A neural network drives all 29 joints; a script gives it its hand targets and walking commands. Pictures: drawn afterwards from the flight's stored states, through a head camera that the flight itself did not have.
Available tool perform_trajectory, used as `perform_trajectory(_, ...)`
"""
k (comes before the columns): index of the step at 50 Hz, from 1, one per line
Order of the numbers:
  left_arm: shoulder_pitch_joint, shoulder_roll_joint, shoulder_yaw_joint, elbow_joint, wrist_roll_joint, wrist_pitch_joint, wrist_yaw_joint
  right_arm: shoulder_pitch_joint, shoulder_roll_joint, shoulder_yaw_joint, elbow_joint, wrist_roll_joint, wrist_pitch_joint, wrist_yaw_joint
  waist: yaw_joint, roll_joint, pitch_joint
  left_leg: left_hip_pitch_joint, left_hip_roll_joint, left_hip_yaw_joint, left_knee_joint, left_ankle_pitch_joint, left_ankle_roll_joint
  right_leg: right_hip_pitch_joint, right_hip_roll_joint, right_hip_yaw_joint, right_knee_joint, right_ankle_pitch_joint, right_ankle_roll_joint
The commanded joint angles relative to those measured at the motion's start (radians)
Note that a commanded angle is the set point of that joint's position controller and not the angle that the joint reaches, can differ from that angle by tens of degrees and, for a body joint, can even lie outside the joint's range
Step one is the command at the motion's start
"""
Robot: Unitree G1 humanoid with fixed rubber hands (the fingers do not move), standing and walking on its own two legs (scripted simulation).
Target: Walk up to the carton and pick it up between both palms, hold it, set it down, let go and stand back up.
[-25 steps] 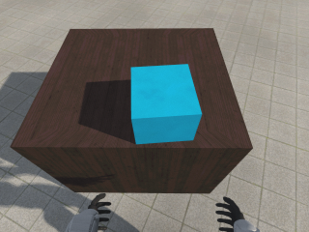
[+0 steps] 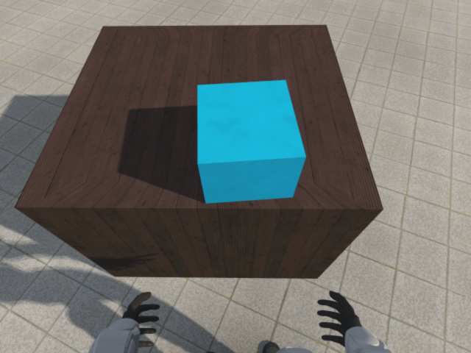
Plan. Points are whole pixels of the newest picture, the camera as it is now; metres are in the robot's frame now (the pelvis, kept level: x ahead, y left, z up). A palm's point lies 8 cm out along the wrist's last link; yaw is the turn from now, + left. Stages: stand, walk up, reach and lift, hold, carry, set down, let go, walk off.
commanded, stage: set down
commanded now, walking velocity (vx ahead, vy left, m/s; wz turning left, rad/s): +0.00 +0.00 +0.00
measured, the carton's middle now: (245, 141) +0.56 +0.00 -0.05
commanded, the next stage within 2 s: let go in 0.08 s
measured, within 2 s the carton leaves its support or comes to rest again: neither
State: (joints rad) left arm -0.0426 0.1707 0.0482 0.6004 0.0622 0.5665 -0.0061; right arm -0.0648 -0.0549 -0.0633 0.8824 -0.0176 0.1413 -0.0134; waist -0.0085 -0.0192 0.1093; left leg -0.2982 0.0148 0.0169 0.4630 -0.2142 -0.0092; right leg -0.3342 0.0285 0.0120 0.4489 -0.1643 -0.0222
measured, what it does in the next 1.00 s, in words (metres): stands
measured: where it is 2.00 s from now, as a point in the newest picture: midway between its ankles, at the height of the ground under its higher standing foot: outside the picture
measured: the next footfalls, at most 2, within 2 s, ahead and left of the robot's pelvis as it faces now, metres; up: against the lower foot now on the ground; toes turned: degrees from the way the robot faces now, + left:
none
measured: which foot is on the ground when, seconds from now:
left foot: down 0.00-1.00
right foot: down 0.00-1.00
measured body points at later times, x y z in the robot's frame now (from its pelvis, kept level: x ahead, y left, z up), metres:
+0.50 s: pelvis +0.05 +0.01 +0.01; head +0.04 +0.03 +0.46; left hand +0.23 +0.24 -0.07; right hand +0.23 -0.25 -0.07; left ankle +0.01 +0.12 -0.74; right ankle +0.04 -0.10 -0.74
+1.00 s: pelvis +0.01 +0.01 +0.00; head +0.01 +0.01 +0.45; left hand +0.18 +0.23 -0.08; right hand +0.17 -0.23 -0.09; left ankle +0.01 +0.12 -0.74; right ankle +0.04 -0.10 -0.74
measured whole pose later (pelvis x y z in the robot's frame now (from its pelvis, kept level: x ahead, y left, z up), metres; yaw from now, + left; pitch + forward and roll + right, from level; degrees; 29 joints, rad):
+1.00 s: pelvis +0.01 +0.01 +0.00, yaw -1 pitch -2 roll +0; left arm 0.23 0.26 -0.06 0.41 -0.04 0.21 0.03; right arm 0.15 -0.15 -0.14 0.83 -0.08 -0.23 0.06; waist 0.02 -0.02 0.01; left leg -0.18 0.02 0.06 0.46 -0.25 0.00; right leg -0.23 0.03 0.04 0.46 -0.20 -0.01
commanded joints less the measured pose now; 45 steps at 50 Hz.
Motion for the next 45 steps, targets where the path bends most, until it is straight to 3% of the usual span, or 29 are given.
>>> perform_trajectory(1, -0.106, 0.068, 0.013, -0.086, 0.019, -0.01, 0.028, -0.101, -0.119, -0.081, -0.033, -0.061, -0.072, -0.017, 0.017, 0.046, -0.279, -0.036, 0.05, 0.043, -0.079, -0.066, 0.002, 0.252, -0.05, 0.007, -0.018, -0.026, -0.027)
perform_trajectory(5, -0.152, 0.051, 0.012, -0.058, 0.017, 0.009, 0.043, -0.151, -0.121, -0.094, -0.023, -0.087, -0.071, 0.002, 0.029, 0.025, -0.248, -0.083, 0.065, 0.036, -0.075, -0.109, 0.006, 0.232, -0.051, 0.005, -0.002, -0.057, -0.022)
perform_trajectory(8, -0.158, 0.073, 0.008, -0.096, -0.002, 0.024, 0.049, -0.124, -0.123, -0.091, -0.05, -0.075, -0.052, 0.005, 0.03, -0.011, -0.265, -0.054, 0.063, 0.04, -0.061, -0.06, 0.018, 0.225, -0.056, 0.015, -0.008, -0.025, -0.016)
perform_trajectory(11, -0.105, 0.093, -0.007, -0.197, -0.02, 0.037, 0.051, -0.054, -0.166, -0.085, -0.104, -0.038, -0.028, 0.007, 0.037, -0.017, -0.332, 0.049, 0.05, 0.041, -0.069, 0.08, 0.024, 0.272, -0.04, 0.028, -0.029, 0.093, -0.024)
perform_trajectory(16, 0.05, 0.128, -0.034, -0.395, -0.016, 0.051, 0.03, 0.043, -0.266, -0.052, -0.2, 0.045, 0.01, 0.021, 0.033, 0.039, -0.356, 0.186, 0.01, 0.041, -0.098, 0.376, -0.006, 0.371, 0.003, 0.033, -0.081, 0.344, -0.025)
perform_trajectory(20, 0.148, 0.124, -0.057, -0.408, -0.007, 0.019, -0.001, 0.095, -0.259, 0.003, -0.205, 0.081, -0.017, 0.052, 0.03, 0.06, -0.217, 0.239, -0.007, 0.027, -0.107, 0.468, -0.022, 0.331, 0.004, 0.04, -0.137, 0.385, -0.023)
perform_trajectory(26, 0.214, 0.132, -0.027, -0.383, 0.003, -0.153, -0.029, 0.133, -0.217, 0.008, -0.207, 0.074, -0.17, 0.08, 0.032, 0.04, -0.156, 0.234, -0.019, 0.027, -0.094, 0.407, -0.013, 0.281, -0.011, 0.054, -0.148, 0.307, -0.021)
perform_trajectory(33, 0.201, 0.148, -0.031, -0.367, -0.05, -0.383, 0.002, 0.119, -0.219, -0.055, -0.196, -0.001, -0.388, 0.073, 0.026, 0.03, -0.183, 0.138, 0.003, 0.05, -0.082, 0.199, -0.011, 0.211, 0.005, 0.026, -0.08, 0.126, -0.018)
perform_trajectory(39, 0.19, 0.171, -0.072, -0.353, -0.099, -0.392, 0.032, 0.112, -0.222, -0.105, -0.158, -0.045, -0.408, 0.065, 0.011, 0.032, -0.148, 0.022, 0.026, 0.052, -0.128, -0.07, 0.006, 0.187, 0.008, 0.008, -0.058, -0.056, -0.018)
perform_trajectory(45, 0.199, 0.175, -0.073, -0.315, -0.109, -0.381, 0.045, 0.107, -0.193, -0.1, -0.162, -0.06, -0.413, 0.07, 0.033, 0.008, -0.14, -0.053, 0.027, 0.057, -0.146, -0.106, 0.03, 0.249, 0.001, 0.018, -0.043, -0.073, -0.014)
